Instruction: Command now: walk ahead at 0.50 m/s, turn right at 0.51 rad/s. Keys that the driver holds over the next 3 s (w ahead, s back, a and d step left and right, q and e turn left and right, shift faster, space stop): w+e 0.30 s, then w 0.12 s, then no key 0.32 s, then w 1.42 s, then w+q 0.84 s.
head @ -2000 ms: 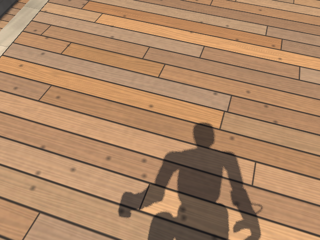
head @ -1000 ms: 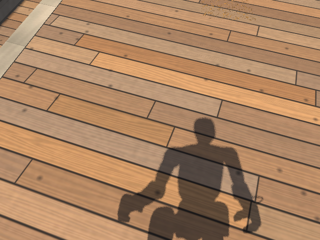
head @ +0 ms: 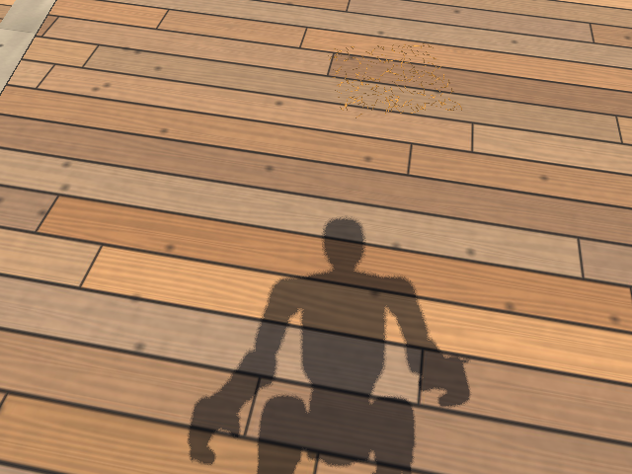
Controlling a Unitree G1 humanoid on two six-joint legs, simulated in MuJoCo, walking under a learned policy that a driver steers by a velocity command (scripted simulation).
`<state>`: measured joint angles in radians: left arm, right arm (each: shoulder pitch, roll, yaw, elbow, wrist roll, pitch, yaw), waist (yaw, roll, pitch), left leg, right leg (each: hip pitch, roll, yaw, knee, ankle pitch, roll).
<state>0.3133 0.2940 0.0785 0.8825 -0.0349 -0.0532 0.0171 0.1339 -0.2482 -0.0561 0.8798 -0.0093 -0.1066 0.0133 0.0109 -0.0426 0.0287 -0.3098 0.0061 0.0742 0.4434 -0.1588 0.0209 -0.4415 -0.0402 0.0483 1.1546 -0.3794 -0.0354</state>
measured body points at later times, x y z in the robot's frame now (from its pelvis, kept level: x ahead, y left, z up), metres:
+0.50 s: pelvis +0.25 -0.08 -0.01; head +0.29 -0.11 +0.44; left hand +0.46 +0.14 -0.11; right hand +0.25 -0.38 -0.14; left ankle +0.18 +0.09 -0.64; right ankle +0.29 -0.17 -0.74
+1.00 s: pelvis +0.44 -0.10 +0.00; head +0.46 -0.10 +0.45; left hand +0.63 +0.12 -0.13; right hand +0.44 -0.39 -0.12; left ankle +0.51 -0.02 -0.74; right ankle +0.35 -0.19 -0.67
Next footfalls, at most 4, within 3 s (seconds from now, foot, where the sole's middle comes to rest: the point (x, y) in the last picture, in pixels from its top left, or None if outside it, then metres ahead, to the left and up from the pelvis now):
0.38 right None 0.33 -0.18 -0.78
0.84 left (335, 440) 0.55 -0.03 -0.78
1.32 right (476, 406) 0.63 -0.34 -0.78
1.86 left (411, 261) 1.03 -0.23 -0.78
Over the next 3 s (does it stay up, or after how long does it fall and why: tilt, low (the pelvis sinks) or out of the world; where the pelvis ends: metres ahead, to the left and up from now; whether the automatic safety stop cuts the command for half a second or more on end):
stays up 1.43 -0.40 -0.02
